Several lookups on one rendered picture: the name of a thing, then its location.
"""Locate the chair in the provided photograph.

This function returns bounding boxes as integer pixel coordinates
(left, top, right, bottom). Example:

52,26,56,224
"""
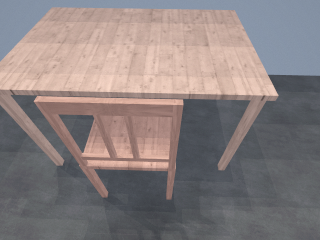
34,96,184,200

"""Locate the table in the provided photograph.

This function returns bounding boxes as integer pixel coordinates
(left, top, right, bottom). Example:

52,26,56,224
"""
0,7,279,171

